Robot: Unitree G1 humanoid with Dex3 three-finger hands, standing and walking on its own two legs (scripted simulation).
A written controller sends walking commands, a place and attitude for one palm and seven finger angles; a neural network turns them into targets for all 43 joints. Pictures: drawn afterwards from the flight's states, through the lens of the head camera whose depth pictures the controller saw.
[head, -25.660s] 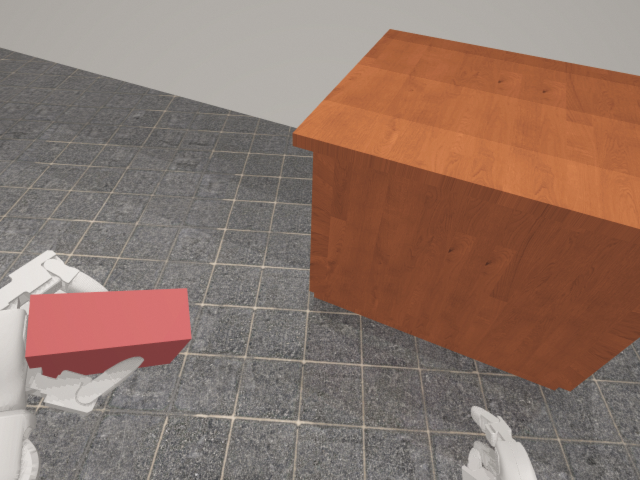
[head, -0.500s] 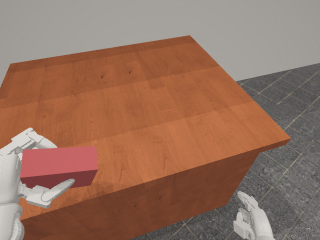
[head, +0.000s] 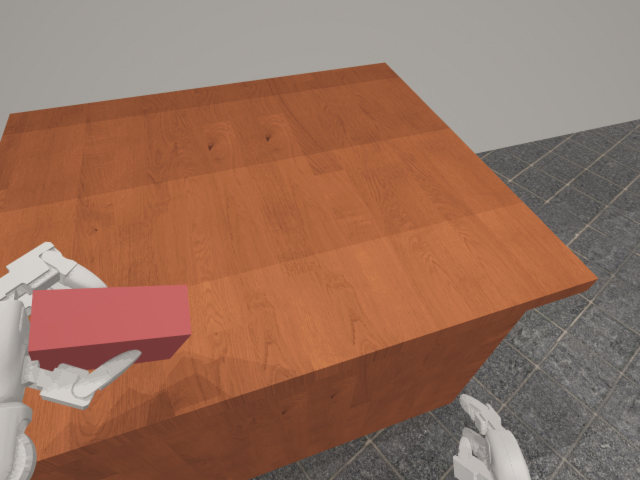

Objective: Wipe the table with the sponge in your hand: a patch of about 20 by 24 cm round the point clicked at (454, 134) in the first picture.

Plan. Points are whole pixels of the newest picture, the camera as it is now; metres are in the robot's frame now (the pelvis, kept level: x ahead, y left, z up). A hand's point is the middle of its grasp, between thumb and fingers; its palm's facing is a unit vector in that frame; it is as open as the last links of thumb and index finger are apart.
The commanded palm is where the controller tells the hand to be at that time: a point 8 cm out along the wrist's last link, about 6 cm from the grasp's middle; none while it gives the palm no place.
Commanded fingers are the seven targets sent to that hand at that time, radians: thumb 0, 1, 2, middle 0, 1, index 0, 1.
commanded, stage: come to a stop and stand still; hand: left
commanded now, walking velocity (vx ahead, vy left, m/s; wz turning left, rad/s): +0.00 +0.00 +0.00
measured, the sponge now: (135, 328) +0.23 +0.21 +0.13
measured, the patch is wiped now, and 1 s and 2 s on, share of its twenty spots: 0.00 0.00 0.00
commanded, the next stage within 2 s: look again from close up in 0.62 s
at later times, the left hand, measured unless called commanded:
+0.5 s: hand (130, 315) +0.23 +0.21 +0.15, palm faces +0.35 -0.85 -0.40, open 9.4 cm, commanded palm +0.18 +0.25 +0.17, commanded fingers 0.00 0.10 1.30 -1.20 -1.60 -1.20 -1.60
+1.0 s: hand (144, 310) +0.24 +0.20 +0.14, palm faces +0.20 -0.89 -0.40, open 9.4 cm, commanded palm +0.18 +0.26 +0.17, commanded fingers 0.00 0.10 1.30 -1.20 -1.60 -1.20 -1.60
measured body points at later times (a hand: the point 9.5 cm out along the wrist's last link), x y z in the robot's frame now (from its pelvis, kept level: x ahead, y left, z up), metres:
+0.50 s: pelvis +0.02 -0.03 +0.00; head +0.03 -0.04 +0.45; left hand +0.20 +0.25 +0.17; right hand +0.21 -0.27 -0.08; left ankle +0.05 +0.08 -0.74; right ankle +0.02 -0.13 -0.74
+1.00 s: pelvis +0.01 -0.01 +0.00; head +0.03 +0.00 +0.44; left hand +0.22 +0.25 +0.16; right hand +0.17 -0.25 -0.08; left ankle +0.05 +0.08 -0.74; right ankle +0.02 -0.13 -0.74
